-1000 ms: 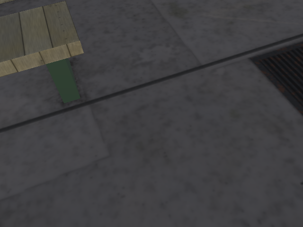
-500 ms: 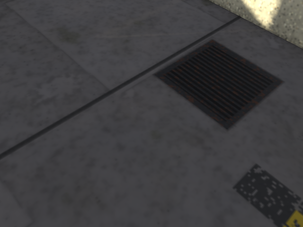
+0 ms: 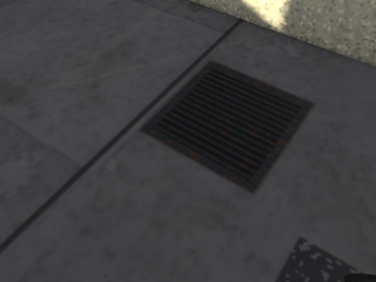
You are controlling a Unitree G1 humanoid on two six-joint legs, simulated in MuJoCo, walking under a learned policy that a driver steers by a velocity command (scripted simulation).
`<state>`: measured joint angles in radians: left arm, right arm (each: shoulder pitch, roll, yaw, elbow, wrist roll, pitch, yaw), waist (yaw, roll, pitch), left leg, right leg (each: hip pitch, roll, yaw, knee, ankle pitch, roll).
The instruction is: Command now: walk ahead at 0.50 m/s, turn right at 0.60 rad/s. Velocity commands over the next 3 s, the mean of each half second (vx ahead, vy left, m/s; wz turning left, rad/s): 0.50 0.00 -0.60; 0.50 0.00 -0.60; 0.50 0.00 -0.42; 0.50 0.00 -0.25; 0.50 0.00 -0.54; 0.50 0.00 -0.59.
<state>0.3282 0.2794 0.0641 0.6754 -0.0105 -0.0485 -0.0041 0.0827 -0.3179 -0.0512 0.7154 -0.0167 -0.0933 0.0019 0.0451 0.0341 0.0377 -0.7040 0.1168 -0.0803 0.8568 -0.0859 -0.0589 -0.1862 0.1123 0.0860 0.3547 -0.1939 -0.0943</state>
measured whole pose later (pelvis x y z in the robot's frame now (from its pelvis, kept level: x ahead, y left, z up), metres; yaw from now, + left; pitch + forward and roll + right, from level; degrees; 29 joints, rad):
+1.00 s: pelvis +0.52 -0.12 +0.00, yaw -36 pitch +2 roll +0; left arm 0.33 0.28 0.07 0.68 -0.01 -0.04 0.00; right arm 0.08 -0.32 -0.05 0.69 -0.01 -0.09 0.00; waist 0.05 0.04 0.05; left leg -0.67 0.11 -0.08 0.86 -0.14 -0.07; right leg -0.19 0.11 0.10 0.36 -0.19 -0.09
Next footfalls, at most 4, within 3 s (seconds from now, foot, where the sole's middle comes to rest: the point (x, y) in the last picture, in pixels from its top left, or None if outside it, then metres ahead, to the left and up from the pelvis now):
0.20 left None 0.31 0.14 -0.78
0.72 right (267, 271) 0.50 -0.19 -0.78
1.20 left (256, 184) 0.85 -0.18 -0.78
1.70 right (348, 189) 0.84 -0.54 -0.78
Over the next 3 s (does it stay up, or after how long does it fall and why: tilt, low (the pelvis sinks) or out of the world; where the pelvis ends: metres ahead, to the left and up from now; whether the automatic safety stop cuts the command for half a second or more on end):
stays up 1.09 -0.95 0.00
